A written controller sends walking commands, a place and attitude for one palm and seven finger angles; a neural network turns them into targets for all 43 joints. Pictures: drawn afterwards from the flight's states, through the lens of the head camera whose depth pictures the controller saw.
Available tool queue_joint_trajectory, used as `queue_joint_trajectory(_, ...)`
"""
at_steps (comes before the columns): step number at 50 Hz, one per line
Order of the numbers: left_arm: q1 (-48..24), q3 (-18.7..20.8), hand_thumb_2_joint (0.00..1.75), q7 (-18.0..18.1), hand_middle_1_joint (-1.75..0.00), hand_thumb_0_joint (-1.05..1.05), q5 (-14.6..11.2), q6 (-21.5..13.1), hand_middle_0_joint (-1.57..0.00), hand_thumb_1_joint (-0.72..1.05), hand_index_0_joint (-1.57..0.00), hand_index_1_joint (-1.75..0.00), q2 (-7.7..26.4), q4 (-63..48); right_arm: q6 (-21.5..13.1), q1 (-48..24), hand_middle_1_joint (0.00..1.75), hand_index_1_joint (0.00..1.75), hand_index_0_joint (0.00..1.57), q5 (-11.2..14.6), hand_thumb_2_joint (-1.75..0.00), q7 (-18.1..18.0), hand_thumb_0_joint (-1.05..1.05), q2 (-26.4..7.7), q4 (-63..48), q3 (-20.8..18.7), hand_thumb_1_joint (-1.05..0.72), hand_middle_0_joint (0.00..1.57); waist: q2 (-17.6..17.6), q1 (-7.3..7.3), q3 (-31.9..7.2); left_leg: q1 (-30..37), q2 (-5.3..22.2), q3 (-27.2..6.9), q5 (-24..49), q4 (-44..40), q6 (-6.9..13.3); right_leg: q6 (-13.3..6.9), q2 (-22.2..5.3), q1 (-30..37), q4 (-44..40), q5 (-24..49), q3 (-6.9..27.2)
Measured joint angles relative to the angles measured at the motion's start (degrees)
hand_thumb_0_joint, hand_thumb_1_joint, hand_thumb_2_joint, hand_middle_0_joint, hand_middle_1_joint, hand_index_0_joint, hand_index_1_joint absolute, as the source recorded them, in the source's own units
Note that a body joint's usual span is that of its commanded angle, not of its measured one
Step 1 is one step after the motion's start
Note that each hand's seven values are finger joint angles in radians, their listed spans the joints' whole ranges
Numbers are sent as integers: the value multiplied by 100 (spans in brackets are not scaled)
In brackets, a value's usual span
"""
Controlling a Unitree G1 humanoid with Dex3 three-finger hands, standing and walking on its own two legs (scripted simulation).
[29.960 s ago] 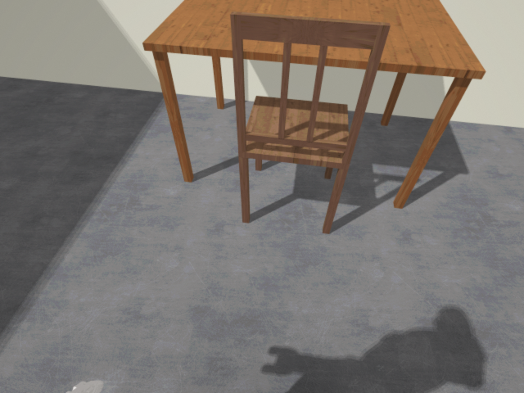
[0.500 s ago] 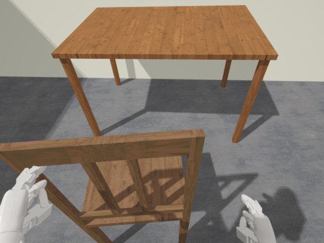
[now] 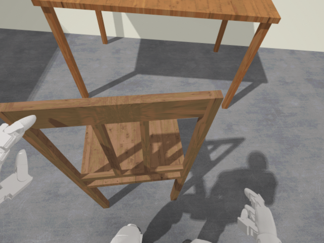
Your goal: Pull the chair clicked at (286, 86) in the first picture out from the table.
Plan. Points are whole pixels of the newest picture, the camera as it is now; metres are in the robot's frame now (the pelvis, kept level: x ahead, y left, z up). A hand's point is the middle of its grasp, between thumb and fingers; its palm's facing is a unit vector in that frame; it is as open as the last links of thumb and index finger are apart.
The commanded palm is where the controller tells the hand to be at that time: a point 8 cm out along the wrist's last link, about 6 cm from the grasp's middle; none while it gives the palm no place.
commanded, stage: step back with the hand held close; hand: left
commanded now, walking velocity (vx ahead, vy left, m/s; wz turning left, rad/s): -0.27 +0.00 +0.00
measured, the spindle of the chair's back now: (110, 153) +0.33 +0.18 -0.06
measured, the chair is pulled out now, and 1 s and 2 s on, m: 0.54 0.54 0.54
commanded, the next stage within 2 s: stop stepping back and stand still in 0.48 s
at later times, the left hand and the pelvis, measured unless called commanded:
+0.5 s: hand out of the picture +0.12 +0.28 +0.19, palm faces +0.40 -0.76 -0.52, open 7.4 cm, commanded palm +0.07 +0.32 +0.19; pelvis -0.08 +0.02 -0.01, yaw -1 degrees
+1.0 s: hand out of the picture +0.03 +0.30 +0.18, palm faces +0.44 -0.75 -0.49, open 7.4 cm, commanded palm -0.02 +0.33 +0.19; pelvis -0.15 +0.03 +0.01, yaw +2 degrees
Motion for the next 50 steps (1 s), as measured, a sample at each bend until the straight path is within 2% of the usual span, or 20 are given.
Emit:
queue_joint_trajectory(4,-376,660,90,160,-31,2,113,-767,-22,89,-29,-33,-135,-164,-39,77,30,30,20,-58,-89,29,1,42,163,7,-91,20,99,5,-340,-150,-11,-10,41,100,27,6,-7,-134,65,65,-2)
queue_joint_trajectory(7,-677,797,90,224,-30,1,211,-1018,-22,89,-26,-31,-444,347,3,150,30,30,20,-58,-89,96,1,38,203,-36,-91,20,237,-55,-688,-286,-68,78,-460,336,93,24,-62,-243,112,100,91)
queue_joint_trajectory(11,-992,491,90,246,-30,1,263,-866,-21,90,-23,-31,-916,1091,71,174,30,30,21,-63,-89,155,1,-110,272,-69,-91,20,366,-143,-887,-420,-210,168,-833,626,194,105,-174,-407,332,97,242)
queue_joint_trajectory(13,-1061,289,90,214,-30,1,271,-717,-20,90,-22,-30,-1056,1234,117,207,30,30,20,-54,-89,141,1,-144,279,-53,-91,20,318,-179,-871,-431,-242,229,-624,626,228,129,-235,-480,490,-42,272)
queue_joint_trajectory(15,-1028,140,90,187,-30,1,280,-594,-20,90,-21,-30,-1130,1183,118,275,30,30,20,-50,-89,107,1,-129,220,-9,-91,20,281,-231,-821,-423,-215,242,-222,493,290,108,-192,-569,709,-634,298)
queue_joint_trajectory(17,-964,93,90,154,-30,1,308,-600,-21,90,-21,-30,-1074,960,30,376,30,30,20,-83,-89,97,1,-38,123,15,-91,20,238,-309,-734,-426,-162,183,204,323,342,47,-36,-607,1136,-971,328)
queue_joint_trajectory(20,-815,230,90,103,-30,2,324,-856,-21,89,-21,-30,-809,560,-145,507,30,30,20,-138,-89,161,1,119,86,51,-91,20,125,-341,-700,-529,-127,89,459,148,317,-38,135,-423,1466,-1187,281)
queue_joint_trajectory(22,-724,425,90,82,-30,2,294,-1071,-21,89,-21,-30,-641,380,-270,533,30,30,20,-190,-89,221,1,179,132,75,-91,20,78,-287,-723,-631,-115,82,596,-8,288,-108,196,-156,1264,-1274,230)
queue_joint_trajectory(24,-653,650,90,66,-30,1,237,-1262,-21,89,-21,-30,-488,328,-365,489,30,30,20,-232,-89,270,1,204,205,89,-90,20,55,-198,-739,-755,-108,127,772,-149,247,-181,215,218,690,-1214,199)
queue_joint_trajectory(26,-740,690,90,8,-30,1,205,-1405,-21,89,-21,-30,-526,449,-406,329,30,30,21,-259,-89,307,1,116,343,42,-90,20,347,-138,-585,-837,32,28,837,-165,209,-166,374,401,185,-726,108)
queue_joint_trajectory(28,-787,592,90,-63,-30,1,200,-1457,-21,89,-21,-30,-549,571,-376,252,30,30,21,-209,-89,336,1,55,517,-33,-90,20,485,-107,-506,-968,-59,-103,-16,322,153,-144,388,445,42,-528,64)
queue_joint_trajectory(30,-667,470,90,-83,-30,1,235,-1430,-21,89,-21,-30,-618,663,-247,251,30,30,21,-170,-89,358,1,45,679,-87,-90,20,311,-40,-615,-1126,-383,-16,-793,1707,120,-127,183,386,51,-499,205)
queue_joint_trajectory(32,-529,395,90,-61,-30,1,273,-1346,-21,89,-21,-30,-757,820,-72,255,30,30,21,-150,-89,328,1,43,694,-84,-91,20,135,-94,-761,-1027,-541,185,-1153,2513,114,-83,-12,335,-8,-443,312)
queue_joint_trajectory(34,-487,357,90,-30,-30,1,307,-1237,-21,89,-21,-30,-846,1000,20,269,30,30,21,-108,-89,279,2,33,553,-28,-91,20,-2,-193,-853,-551,-510,351,-1168,1994,190,-21,-155,233,20,-408,363)
queue_joint_trajectory(36,-511,318,90,11,-30,1,307,-1127,-21,89,-21,-30,-881,1020,-24,308,30,30,20,-101,-89,240,2,-24,326,-14,-91,20,-8,-314,-867,156,-356,410,-582,587,274,39,-197,95,224,-476,290)
queue_joint_trajectory(37,-547,278,90,31,-30,1,292,-1084,-21,89,-21,-30,-897,932,-85,328,30,30,20,-105,-89,227,2,-86,215,-48,-91,20,81,-365,-841,456,-250,359,-431,-5,234,65,-154,21,375,-542,194)
queue_joint_trajectory(39,-684,257,90,71,-30,1,306,-1046,-21,89,-21,-30,-858,823,-121,215,30,30,20,-95,-89,234,1,7,235,-140,-91,20,-154,-337,-650,537,-378,416,-561,-110,217,87,-291,-12,524,-568,239)
queue_joint_trajectory(41,-626,280,90,62,-30,1,320,-979,-21,89,-21,-30,-839,670,-146,186,30,30,20,-135,-89,272,1,94,201,-135,-91,20,-248,-307,-579,582,-380,449,-418,-160,260,66,-280,69,393,-526,277)
queue_joint_trajectory(46,-412,411,90,9,-30,1,306,-1059,-21,89,-21,-30,-613,443,-252,341,30,30,20,-117,-89,337,1,231,155,10,-91,20,-147,-300,-658,614,-206,265,-149,-357,206,23,-79,389,-340,80,95)
queue_joint_trajectory(50,-481,397,90,41,-30,1,336,-1065,-21,89,-21,-30,-689,791,-186,520,30,30,20,-75,-89,310,1,227,191,85,-91,20,-6,-223,-872,514,-137,203,-320,-281,208,-37,-1,357,-364,-43,34)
